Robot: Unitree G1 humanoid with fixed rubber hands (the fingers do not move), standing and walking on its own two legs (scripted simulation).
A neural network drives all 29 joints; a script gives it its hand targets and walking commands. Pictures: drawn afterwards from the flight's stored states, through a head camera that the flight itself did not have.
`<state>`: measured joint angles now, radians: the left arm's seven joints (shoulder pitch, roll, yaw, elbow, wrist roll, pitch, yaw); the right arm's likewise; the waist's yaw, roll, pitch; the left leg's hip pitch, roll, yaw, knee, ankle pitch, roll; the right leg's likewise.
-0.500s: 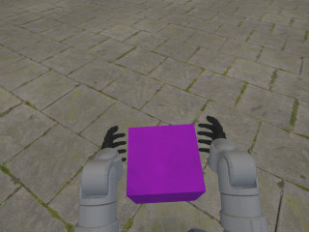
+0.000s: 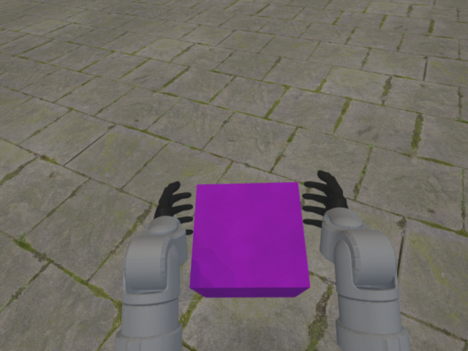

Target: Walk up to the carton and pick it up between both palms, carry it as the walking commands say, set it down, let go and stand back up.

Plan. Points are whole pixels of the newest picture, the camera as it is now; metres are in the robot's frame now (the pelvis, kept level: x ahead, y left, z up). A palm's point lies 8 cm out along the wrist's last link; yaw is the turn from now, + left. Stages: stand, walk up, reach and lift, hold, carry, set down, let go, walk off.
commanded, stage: carry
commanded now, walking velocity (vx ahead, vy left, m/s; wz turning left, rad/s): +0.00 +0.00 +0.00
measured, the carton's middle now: (248, 243) +0.31 -0.01 +0.01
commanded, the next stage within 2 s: none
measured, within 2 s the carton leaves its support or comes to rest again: neither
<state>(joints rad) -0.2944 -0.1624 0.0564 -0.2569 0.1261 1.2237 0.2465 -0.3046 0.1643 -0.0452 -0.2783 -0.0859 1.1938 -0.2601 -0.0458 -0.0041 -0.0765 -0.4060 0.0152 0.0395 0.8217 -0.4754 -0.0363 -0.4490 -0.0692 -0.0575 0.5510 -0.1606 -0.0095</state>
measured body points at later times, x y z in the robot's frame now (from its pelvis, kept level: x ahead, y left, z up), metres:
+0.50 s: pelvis -0.11 +0.01 +0.00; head -0.13 +0.00 +0.45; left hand +0.18 +0.15 +0.10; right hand +0.20 -0.11 +0.10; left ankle -0.05 +0.14 -0.73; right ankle +0.02 -0.12 -0.73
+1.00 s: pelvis -0.17 +0.01 -0.03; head -0.19 +0.01 +0.42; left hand +0.13 +0.15 +0.07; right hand +0.14 -0.12 +0.08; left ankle -0.07 +0.12 -0.73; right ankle +0.02 -0.12 -0.73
